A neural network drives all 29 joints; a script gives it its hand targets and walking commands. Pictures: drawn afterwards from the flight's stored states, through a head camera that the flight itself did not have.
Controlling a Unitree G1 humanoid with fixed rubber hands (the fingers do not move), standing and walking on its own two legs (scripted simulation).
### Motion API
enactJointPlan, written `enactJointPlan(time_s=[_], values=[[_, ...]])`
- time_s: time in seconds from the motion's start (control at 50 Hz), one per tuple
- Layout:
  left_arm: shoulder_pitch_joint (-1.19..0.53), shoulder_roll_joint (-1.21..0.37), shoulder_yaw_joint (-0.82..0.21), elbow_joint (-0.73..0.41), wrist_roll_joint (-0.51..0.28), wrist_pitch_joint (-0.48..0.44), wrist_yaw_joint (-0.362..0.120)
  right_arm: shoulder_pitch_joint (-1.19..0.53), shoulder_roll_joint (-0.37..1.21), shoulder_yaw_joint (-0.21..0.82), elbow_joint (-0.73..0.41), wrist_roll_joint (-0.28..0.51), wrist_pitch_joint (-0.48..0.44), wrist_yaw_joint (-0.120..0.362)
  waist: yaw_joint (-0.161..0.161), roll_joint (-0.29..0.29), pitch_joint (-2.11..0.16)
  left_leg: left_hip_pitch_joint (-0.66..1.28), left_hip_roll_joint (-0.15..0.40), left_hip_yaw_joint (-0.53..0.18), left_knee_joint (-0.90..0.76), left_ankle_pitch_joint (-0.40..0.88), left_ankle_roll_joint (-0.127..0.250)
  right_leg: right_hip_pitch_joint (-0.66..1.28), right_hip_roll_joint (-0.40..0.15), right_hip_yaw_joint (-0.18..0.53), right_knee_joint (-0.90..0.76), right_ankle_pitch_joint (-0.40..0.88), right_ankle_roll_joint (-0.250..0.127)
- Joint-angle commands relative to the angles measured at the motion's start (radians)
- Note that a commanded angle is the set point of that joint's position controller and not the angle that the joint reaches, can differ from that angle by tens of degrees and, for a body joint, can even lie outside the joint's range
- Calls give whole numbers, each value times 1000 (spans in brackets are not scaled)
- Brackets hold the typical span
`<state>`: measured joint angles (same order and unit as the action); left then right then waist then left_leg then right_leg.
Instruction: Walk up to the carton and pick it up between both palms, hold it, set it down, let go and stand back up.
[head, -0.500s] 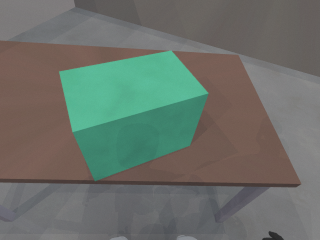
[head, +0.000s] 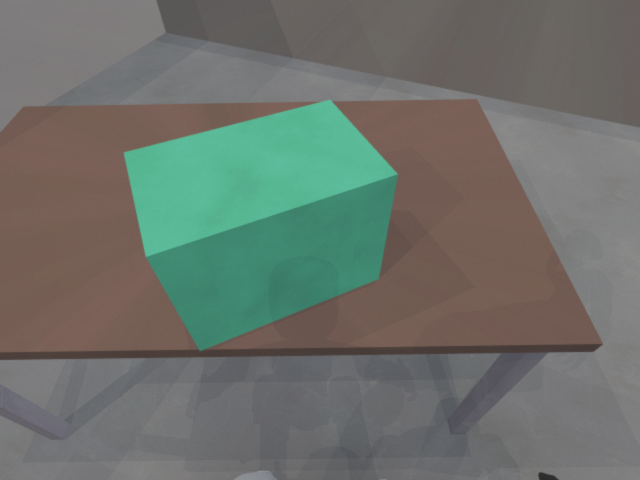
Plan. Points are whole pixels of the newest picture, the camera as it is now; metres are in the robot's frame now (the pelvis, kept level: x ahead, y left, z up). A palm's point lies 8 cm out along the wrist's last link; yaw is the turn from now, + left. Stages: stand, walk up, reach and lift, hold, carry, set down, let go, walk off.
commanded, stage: walk up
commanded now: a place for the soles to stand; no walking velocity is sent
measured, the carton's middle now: (266, 223) +0.49 +0.09 +0.02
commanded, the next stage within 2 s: none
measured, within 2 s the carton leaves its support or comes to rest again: neither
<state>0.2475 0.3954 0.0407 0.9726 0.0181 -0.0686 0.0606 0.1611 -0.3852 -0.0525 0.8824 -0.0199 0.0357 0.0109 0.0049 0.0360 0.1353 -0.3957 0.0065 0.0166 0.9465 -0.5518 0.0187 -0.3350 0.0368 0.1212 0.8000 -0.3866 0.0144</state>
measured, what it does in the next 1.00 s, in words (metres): steps on the spot: left foot, then right foot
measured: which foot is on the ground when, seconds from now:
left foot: up 0.00-0.14, down 0.16-1.00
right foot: down 0.00-0.20, up 0.22-0.56, down 0.58-1.00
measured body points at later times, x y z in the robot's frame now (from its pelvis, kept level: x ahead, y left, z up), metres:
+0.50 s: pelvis +0.00 +0.03 +0.01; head +0.06 +0.06 +0.46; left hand +0.05 +0.35 -0.13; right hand +0.09 -0.29 -0.08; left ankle +0.02 +0.13 -0.71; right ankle +0.02 -0.12 -0.68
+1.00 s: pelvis +0.00 +0.01 +0.00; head +0.03 +0.01 +0.45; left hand +0.06 +0.34 -0.11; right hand +0.10 -0.30 -0.12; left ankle +0.01 +0.13 -0.70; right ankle +0.03 -0.13 -0.71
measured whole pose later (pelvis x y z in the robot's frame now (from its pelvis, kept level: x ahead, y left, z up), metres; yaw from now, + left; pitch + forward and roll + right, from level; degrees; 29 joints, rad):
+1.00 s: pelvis +0.00 +0.01 +0.00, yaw +0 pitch -4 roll +0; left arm 0.24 0.39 0.02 0.93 0.01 -0.06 0.05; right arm 0.17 -0.39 -0.05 0.88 -0.02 0.02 0.01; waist -0.01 0.01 0.14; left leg -0.32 0.01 0.03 0.83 -0.47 0.01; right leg -0.35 0.03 0.12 0.79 -0.37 0.01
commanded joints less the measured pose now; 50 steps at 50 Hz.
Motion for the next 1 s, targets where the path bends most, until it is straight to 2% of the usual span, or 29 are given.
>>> enactJointPlan(time_s=[0.0,0.1,0.14,0.16,0.18,0.2,0.22,0.26,0.28,0.3,0.34,0.42,0.48,0.52,0.56,0.58,0.6,0.62,0.66,0.72,0.76,0.78,0.82,0.86,0.88,0.9,0.92,0.96,0.98], values=[[-23,324,71,-82,9,-17,21,-21,-240,-87,-64,-7,-3,7,-6,-192,-12,-119,16,-126,48,11,15,-24,-249,464,-365,43,-249],[21,316,74,-115,7,-4,11,1,-233,-88,-64,-9,-25,2,2,-226,-124,-38,24,-101,-154,19,16,73,-253,450,-275,176,-243],[-57,283,53,-134,-4,6,7,97,-215,-88,-25,-10,-42,-1,-69,-229,-140,200,20,-81,-379,190,33,-93,-177,279,-165,246,-184],[-81,225,39,-145,-10,13,8,182,-241,-102,0,-27,-53,-9,-109,-141,-168,341,90,-187,-518,159,54,-206,-110,131,3,222,-122],[-55,140,22,-146,-17,16,8,172,-322,-116,6,-37,-62,-13,-93,121,-141,374,258,-475,-645,161,82,-344,55,-5,246,-68,-66],[-22,220,30,-125,-17,25,18,94,-347,-117,-27,-16,-65,-10,-70,10,-112,298,382,-606,-685,58,85,-385,43,-29,291,-231,-45],[8,281,44,-103,-20,30,18,63,-338,-112,-37,-10,-65,-6,-58,-8,-96,238,388,-608,-688,-41,114,-322,8,13,313,-208,-44],[21,258,41,-92,-26,27,4,32,-279,-97,-48,-16,-67,-10,-53,-17,-34,205,286,-442,-673,14,45,-322,-29,2,281,-119,-50],[26,242,46,-86,-30,24,-5,25,-254,-91,-49,-13,-71,-13,-44,51,-15,202,242,-402,-670,99,18,-307,-19,25,267,-62,-44],[54,234,44,-79,-31,23,-4,14,-258,-95,-50,-12,-74,-13,-36,104,-41,235,254,-367,-643,188,36,-294,-28,14,259,-51,-39],[55,244,50,-87,-22,24,-9,65,-247,-87,-42,-10,-77,-14,-46,73,-99,376,244,-368,-603,284,50,-300,-14,-4,214,-70,-25],[-2,239,41,-109,-21,12,-5,100,-234,-82,-53,-8,-70,-17,-74,162,-179,479,255,-296,-475,604,135,-273,-57,-54,40,-131,-19],[39,219,36,-103,-16,-6,-5,87,-243,-78,-56,0,-65,-18,-54,210,-213,406,257,-201,-385,826,169,-137,-48,-133,-65,-85,-41],[112,204,40,-75,-16,-17,0,0,-224,-67,-80,10,-52,-12,13,200,-230,280,175,-78,-288,776,133,53,-28,-162,-271,172,-61],[151,268,62,-57,-2,-22,13,-31,-204,-53,-94,13,-37,-11,32,144,-227,98,103,-39,-133,625,68,182,-70,-16,-254,356,-101],[154,340,84,-51,10,-20,20,-37,-167,-45,-105,19,-32,-11,34,-55,-199,-71,36,-16,-42,413,21,221,-215,255,-275,372,-169],[91,361,76,-74,-1,-13,13,-19,-185,-49,-103,23,-18,-14,11,-126,-174,-35,-9,-60,-15,16,-1,80,-356,496,-352,335,-282],[-13,365,72,-94,5,-10,11,27,-219,-63,-72,20,-11,-14,-17,-179,-134,32,-1,-109,35,-81,1,-25,-383,552,-375,183,-344],[-68,318,64,-95,11,1,6,32,-229,-71,-52,4,-20,-3,-28,-184,-35,63,12,-94,-59,-40,15,-130,-284,451,-389,7,-276],[-105,274,44,-130,9,14,-3,119,-211,-79,-17,-2,-36,3,-77,-249,-83,213,35,-91,-342,133,45,-176,-169,265,-239,118,-160],[-78,182,27,-143,-17,20,-9,107,-278,-91,-19,-19,-55,-9,-65,-59,-132,269,206,-348,-568,177,106,-217,-25,44,37,146,-75],[-57,194,26,-133,-20,22,-3,32,-320,-95,-41,-11,-58,-10,-36,-2,-115,215,326,-443,-618,174,142,-221,40,-46,82,-83,-60],[-8,251,49,-107,-15,25,-7,-23,-313,-91,-68,-14,-60,-5,-11,-30,-94,96,379,-442,-606,101,227,-112,-20,-81,164,-198,-59],[67,233,47,-93,-13,10,-13,-90,-271,-79,-99,-7,-47,1,42,0,-57,-27,276,-253,-502,177,174,48,-32,-105,-6,-31,-81],[85,212,45,-76,-11,-2,-11,-88,-255,-70,-87,-6,-40,3,38,-3,-83,25,175,-158,-397,316,104,84,-38,-66,-165,108,-88],[119,246,48,-70,-3,-13,-2,-92,-228,-69,-94,4,-35,6,40,-55,-112,12,114,-92,-258,400,52,105,-103,82,-229,261,-114],[116,315,63,-75,0,-21,7,-65,-206,-66,-98,10,-29,5,17,-97,-167,-1,37,-60,-116,350,6,129,-220,321,-276,339,-184],[29,361,68,-104,-1,-18,11,-22,-218,-70,-86,-5,-8,-1,-6,-97,-152,-28,-17,-108,13,-99,6,59,-353,582,-356,265,-299],[21,359,64,-101,5,-18,12,-12,-233,-72,-79,-1,-8,-1,-3,-137,-110,-43,-7,-125,46,-127,12,41,-353,580,-377,216,-314]])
